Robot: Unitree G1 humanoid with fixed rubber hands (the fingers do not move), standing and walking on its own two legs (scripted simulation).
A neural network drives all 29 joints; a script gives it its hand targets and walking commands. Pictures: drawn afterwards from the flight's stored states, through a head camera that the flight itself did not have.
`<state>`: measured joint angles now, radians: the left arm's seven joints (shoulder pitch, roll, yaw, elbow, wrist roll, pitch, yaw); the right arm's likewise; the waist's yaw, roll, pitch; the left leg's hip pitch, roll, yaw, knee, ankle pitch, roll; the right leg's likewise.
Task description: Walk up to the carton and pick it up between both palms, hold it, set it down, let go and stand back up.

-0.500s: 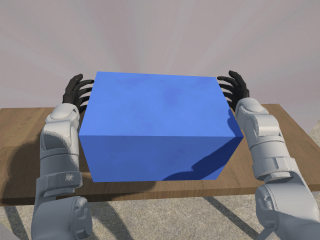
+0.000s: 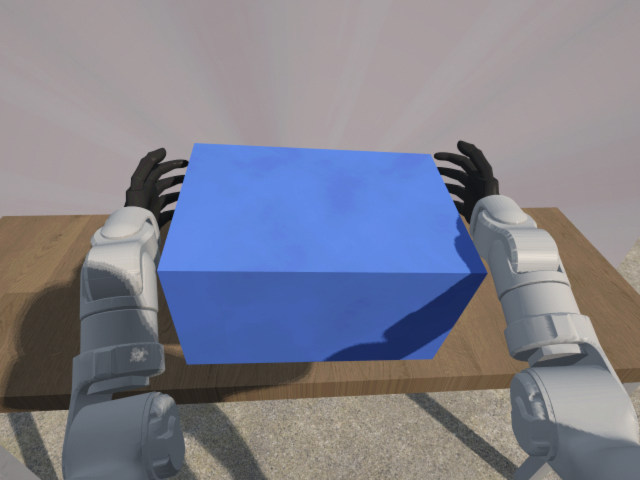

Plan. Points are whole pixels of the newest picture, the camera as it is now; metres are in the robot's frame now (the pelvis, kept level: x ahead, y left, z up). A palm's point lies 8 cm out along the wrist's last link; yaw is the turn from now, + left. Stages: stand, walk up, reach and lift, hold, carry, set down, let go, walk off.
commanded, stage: hold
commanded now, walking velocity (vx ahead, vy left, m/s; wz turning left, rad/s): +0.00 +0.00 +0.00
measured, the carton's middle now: (315, 253) +0.35 +0.03 +0.14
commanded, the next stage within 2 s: none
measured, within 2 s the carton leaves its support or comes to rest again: neither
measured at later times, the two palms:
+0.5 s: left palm (145, 213) +0.35 +0.23 +0.21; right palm (479, 201) +0.37 -0.17 +0.21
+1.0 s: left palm (146, 213) +0.35 +0.23 +0.21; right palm (480, 201) +0.37 -0.17 +0.21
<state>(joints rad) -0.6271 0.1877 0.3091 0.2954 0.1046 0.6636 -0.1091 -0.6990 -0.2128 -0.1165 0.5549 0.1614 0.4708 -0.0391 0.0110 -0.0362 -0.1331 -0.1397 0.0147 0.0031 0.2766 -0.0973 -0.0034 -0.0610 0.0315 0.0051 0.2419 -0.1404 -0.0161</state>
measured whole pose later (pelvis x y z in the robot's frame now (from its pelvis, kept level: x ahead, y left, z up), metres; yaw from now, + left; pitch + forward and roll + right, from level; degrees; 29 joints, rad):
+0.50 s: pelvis +0.00 +0.00 +0.00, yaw +0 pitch -2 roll -1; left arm -0.63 0.19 0.31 0.29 0.10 0.67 -0.11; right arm -0.70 -0.21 -0.12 0.55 0.16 0.47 -0.04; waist 0.01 -0.04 -0.13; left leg -0.14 0.01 0.00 0.28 -0.10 0.00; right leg -0.06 0.03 0.01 0.24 -0.14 -0.02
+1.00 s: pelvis +0.00 +0.00 +0.00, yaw +0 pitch -2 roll -1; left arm -0.63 0.19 0.31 0.29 0.11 0.67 -0.11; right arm -0.70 -0.21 -0.12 0.56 0.16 0.47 -0.04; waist 0.01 -0.04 -0.13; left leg -0.14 0.01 0.00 0.28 -0.10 0.00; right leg -0.06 0.03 0.01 0.24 -0.14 -0.02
